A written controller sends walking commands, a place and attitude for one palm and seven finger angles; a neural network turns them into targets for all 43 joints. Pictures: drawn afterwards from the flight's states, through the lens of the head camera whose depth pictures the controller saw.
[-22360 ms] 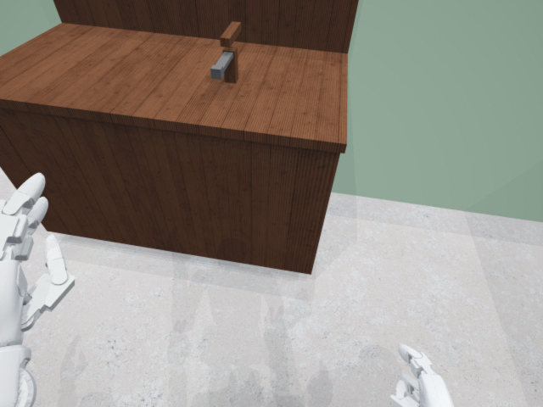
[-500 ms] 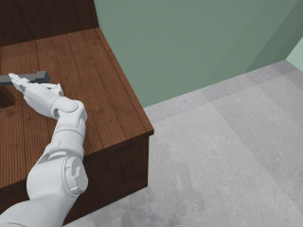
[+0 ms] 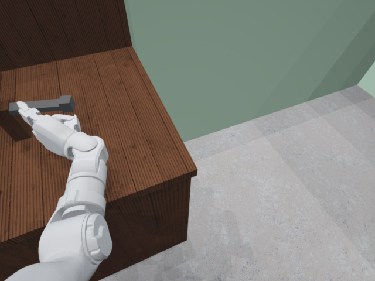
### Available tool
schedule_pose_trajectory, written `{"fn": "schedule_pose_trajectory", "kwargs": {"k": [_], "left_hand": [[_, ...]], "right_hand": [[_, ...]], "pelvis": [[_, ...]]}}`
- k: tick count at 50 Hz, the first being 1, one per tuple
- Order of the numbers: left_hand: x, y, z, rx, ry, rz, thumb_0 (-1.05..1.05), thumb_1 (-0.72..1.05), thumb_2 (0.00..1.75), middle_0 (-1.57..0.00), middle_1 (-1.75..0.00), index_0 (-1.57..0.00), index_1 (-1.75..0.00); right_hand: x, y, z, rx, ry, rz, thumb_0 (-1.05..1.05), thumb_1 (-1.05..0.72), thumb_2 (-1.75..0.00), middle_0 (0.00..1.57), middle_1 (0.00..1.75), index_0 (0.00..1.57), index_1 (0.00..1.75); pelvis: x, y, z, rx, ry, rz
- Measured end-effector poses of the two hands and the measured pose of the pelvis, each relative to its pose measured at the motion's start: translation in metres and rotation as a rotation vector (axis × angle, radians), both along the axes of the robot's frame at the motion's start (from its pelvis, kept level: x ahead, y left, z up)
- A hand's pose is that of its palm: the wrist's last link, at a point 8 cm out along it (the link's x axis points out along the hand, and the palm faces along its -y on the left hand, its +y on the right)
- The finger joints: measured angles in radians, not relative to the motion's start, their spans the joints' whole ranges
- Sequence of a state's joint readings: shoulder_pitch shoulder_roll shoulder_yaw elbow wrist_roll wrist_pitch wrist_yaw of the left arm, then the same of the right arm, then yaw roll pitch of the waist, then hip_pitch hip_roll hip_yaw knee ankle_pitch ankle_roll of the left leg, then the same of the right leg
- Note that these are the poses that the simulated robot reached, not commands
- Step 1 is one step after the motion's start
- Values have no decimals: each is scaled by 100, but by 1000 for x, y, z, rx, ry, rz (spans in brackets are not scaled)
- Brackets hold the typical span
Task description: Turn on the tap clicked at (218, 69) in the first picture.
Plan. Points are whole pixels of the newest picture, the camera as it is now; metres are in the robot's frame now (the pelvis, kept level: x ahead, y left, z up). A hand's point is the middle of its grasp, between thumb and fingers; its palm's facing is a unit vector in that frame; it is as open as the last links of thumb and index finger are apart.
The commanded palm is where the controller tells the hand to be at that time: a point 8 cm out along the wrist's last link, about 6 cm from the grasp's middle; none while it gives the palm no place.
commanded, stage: lift the hand up off the lever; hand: left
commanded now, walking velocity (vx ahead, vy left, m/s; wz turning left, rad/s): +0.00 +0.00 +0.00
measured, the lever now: (67, 103) +0.50 +0.27 +0.10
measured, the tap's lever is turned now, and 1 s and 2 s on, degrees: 76 76 76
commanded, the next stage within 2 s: draw the hand back beside the body in 1.96 s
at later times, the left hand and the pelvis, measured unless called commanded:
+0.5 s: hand (74, 114) +0.44 +0.24 +0.12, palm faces +0.86 -0.50 -0.09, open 7.8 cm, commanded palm +0.38 +0.25 +0.13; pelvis +0.00 +0.00 +0.01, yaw +0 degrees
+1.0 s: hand (62, 112) +0.42 +0.25 +0.14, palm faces +0.85 -0.52 -0.05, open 7.8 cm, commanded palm +0.37 +0.25 +0.14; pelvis +0.00 +0.00 +0.01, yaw +0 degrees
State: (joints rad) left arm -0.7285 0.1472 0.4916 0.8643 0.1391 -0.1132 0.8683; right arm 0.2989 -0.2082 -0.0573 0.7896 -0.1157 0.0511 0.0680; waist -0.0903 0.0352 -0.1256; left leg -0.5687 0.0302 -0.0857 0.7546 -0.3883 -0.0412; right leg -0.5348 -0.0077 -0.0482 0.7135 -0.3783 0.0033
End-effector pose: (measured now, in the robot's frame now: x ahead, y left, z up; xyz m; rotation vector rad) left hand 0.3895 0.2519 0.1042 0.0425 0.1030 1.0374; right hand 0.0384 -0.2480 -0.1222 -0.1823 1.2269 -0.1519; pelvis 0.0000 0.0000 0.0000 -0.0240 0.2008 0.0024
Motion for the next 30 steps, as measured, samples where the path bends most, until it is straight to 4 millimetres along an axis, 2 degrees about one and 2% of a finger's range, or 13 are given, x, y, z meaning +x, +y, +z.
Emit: {"fn": "schedule_pose_trajectory", "kwargs": {"k": [7, 13, 30], "left_hand": [[0, -4, 10, -7, -12, -21, 2, 90, 90, -15, -15, -15, -15], [-1, -10, 12, -22, 13, -25, 2, 90, 90, -15, -15, -15, -15], [-7, -4, 27, -2, 6, 5, 2, 90, 90, -15, -15, -15, -15]], "right_hand": [[23, 3, 2, -3, -51, 36, 1, -91, -90, 20, 30, 20, 30], [31, 5, 3, 2, -71, 45, 1, -91, -90, 20, 30, 20, 30], [14, -7, 6, -13, -49, 11, 1, -91, -90, 21, 30, 20, 30]], "pelvis": [[-2, 2, 1, 2, -8, 6], [-2, 1, 3, 5, -14, 7], [-2, -6, 7, 9, -38, 1]]}}
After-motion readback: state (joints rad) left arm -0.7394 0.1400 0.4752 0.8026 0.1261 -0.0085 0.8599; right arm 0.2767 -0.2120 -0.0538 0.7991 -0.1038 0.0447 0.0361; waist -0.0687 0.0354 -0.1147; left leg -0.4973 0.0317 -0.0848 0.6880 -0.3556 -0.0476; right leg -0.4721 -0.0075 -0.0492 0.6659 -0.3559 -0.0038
